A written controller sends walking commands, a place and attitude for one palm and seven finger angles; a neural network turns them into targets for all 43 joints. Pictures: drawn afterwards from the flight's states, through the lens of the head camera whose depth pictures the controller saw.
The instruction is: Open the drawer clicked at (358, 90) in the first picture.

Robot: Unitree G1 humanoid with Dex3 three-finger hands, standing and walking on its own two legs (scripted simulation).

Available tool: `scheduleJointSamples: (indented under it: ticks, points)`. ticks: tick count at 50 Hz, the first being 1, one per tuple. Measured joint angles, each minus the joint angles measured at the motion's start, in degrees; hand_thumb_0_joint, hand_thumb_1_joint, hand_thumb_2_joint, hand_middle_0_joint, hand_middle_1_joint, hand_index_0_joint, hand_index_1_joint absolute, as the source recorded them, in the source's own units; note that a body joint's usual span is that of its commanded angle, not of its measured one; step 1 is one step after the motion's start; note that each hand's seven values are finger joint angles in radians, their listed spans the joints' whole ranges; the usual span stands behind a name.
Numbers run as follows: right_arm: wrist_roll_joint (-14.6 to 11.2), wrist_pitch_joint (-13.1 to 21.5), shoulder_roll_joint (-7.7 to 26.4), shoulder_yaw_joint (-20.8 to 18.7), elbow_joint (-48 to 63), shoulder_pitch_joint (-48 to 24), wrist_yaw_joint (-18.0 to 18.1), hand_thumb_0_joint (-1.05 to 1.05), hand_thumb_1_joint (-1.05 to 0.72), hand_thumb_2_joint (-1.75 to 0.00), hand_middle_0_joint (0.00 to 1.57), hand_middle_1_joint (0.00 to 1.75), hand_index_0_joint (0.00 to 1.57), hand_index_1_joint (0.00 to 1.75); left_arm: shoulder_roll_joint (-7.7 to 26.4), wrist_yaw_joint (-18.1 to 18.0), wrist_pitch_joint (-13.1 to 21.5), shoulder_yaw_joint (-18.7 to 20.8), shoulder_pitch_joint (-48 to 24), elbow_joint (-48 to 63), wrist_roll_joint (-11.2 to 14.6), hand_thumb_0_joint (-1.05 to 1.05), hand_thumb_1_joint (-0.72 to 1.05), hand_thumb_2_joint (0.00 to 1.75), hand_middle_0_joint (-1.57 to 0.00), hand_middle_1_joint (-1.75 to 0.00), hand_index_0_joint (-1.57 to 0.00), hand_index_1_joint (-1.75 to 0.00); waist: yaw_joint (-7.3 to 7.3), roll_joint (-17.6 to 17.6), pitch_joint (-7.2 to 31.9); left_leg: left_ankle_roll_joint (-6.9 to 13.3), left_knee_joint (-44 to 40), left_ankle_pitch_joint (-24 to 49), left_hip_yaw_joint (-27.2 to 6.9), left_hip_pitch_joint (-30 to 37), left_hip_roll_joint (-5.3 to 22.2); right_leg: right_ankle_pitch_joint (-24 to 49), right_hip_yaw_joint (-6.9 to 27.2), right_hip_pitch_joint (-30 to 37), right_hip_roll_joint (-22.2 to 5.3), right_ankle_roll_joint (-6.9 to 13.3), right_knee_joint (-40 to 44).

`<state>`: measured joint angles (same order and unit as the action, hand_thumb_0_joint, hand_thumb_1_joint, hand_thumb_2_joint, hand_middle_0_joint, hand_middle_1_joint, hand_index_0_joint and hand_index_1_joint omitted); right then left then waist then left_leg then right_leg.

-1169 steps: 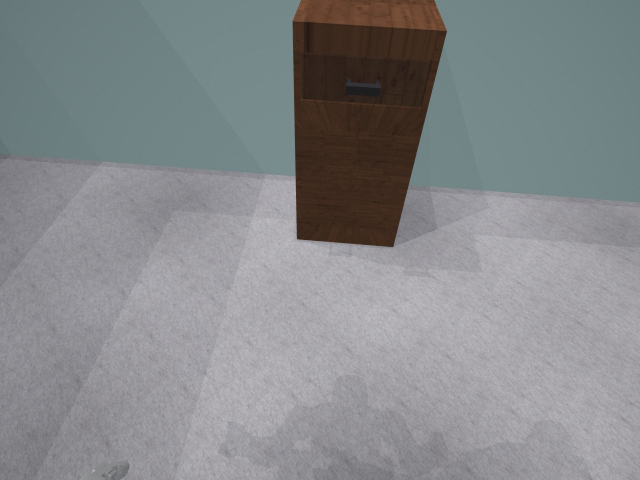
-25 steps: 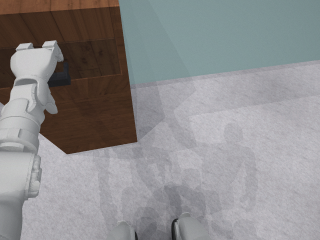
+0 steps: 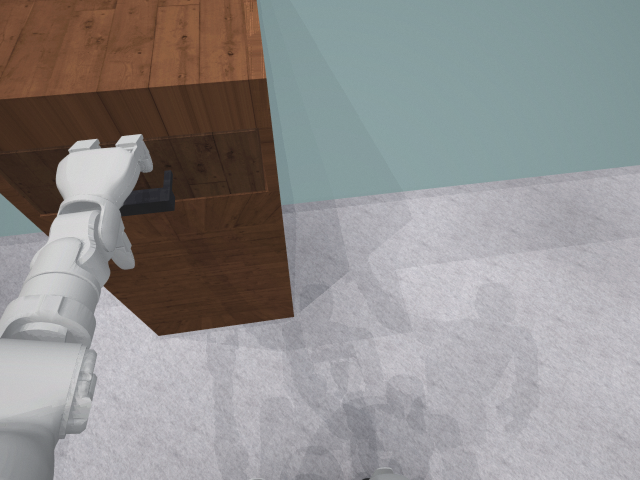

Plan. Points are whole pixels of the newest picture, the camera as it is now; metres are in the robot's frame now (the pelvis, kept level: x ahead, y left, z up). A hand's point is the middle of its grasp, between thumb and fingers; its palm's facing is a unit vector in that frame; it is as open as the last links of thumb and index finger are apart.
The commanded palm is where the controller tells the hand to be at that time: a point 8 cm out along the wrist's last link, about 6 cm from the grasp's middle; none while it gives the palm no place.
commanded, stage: re-aim the fingers above the handle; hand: left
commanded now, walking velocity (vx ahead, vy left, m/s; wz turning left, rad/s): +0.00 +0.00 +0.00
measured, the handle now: (139, 190) +0.53 +0.27 -0.02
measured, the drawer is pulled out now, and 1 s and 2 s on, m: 0.00 0.00 0.00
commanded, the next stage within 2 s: lower the fingers behind the handle in 1.98 s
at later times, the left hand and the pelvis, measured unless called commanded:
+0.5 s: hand (134, 195) +0.47 +0.24 +0.05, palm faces -0.07 -0.02 -1.00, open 13.8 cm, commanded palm +0.46 +0.25 +0.10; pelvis -0.02 -0.01 +0.00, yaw +0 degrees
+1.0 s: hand (122, 188) +0.48 +0.25 +0.05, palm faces +0.02 -0.04 -1.00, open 13.8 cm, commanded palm +0.46 +0.26 +0.10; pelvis -0.01 +0.01 -0.01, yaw -1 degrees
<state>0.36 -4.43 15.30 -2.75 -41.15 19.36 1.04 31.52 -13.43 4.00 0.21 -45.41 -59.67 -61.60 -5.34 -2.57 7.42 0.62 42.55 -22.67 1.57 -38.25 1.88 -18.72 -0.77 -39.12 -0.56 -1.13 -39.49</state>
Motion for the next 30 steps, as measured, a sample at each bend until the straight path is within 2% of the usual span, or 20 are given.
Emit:
scheduleJointSamples:
  ticks: [4, 7, 12, 17, 23, 27, 30]
  points:
    - [0.4, 0.4, 0.1, -0.6, 0.0, -0.1, 0.2, 0.0, -0.9, -0.9, 0.2, 0.3, 0.2, 0.3, -0.2, -1.2, 2.5, 0.2, 0.9, 2.4, -0.6, 0.0, -0.49, 0.3, -0.32, -1.2, -0.32, -1.2, 0.34, 0.2, -0.1, -0.2, 0.4, 0.1, -0.4, -0.4, -0.1, -0.1, -0.4, -0.3, -0.1, 0.2, -0.4]
    - [0.6, 0.5, 0.4, -0.8, -0.5, -0.3, 0.0, 0.0, -0.91, -0.9, 0.2, 0.3, 0.2, 0.3, -0.5, -3.1, 2.8, 0.4, 0.6, 2.8, -0.9, 0.0, -0.49, 0.3, -0.32, -1.2, -0.32, -1.2, 0.44, 0.2, 0.0, -0.3, 1.0, 0.0, -0.7, -0.9, -0.1, -0.3, -0.6, -0.7, -0.1, 0.3, -1.0]
    - [0.4, 0.4, 0.6, -0.3, -1.4, -0.9, -0.5, 0.0, -0.91, -0.9, 0.2, 0.3, 0.2, 0.3, -0.2, -5.0, -0.8, 0.2, -2.1, -1.5, -1.2, 0.0, -0.49, 0.3, -0.32, -1.2, -0.32, -1.2, -0.1, 0.0, -0.2, -0.4, 1.3, 0.2, -0.6, -1.5, -0.1, -0.2, -0.6, -1.5, -0.1, 0.4, -1.7]
    - [0.1, 0.7, 0.3, -0.1, -1.3, -0.1, -0.1, 0.0, -0.91, -0.9, 0.2, 0.3, 0.2, 0.3, 0.5, -2.9, -3.0, -0.7, -3.7, -4.1, -0.7, 0.0, -0.49, 0.3, -0.32, -1.2, -0.32, -1.2, -0.65, -0.2, -0.6, -0.4, 0.3, 1.0, -0.4, -1.1, 0.0, 0.6, -0.3, -1.2, 0.0, 0.4, -0.9]
    - [0.0, 1.3, 0.1, 0.3, -1.7, 1.3, 0.8, 0.0, -0.91, -0.9, 0.2, 0.3, 0.2, 0.3, 0.6, -0.7, 0.4, -0.7, -4.6, -4.1, -0.6, 0.0, -0.49, 0.3, -0.32, -1.2, -0.32, -1.2, -1.55, 0.2, -1.0, -0.3, 0.1, 1.4, -0.1, -1.0, 0.0, 1.1, -0.1, -1.3, 0.1, 0.4, -0.6]
    - [0.4, 1.2, 0.5, 0.6, -1.8, 1.7, 0.8, 0.0, -0.9, -0.9, 0.2, 0.3, 0.2, 0.3, 1.6, -2.0, 2.3, 1.8, -4.6, -3.9, -1.4, 0.0, -0.49, 0.3, -0.32, -1.2, -0.32, -1.2, -2.38, 0.5, -0.7, -0.3, 0.9, 1.1, 0.4, -2.2, 0.2, 1.0, 0.5, -2.8, 0.2, 0.4, -1.6]
    - [0.5, 1.2, 0.9, 0.6, -1.7, 1.9, 0.5, 0.0, -0.9, -0.9, 0.2, 0.3, 0.2, 0.3, 2.8, -3.5, 1.4, 2.7, -5.0, -4.7, -2.0, 0.0, -0.49, 0.3, -0.32, -1.2, -0.32, -1.2, -2.67, 0.4, -0.7, -0.2, 1.7, 0.9, 0.7, -3.4, 0.2, 0.9, 0.9, -4.1, 0.3, 0.2, -2.3]
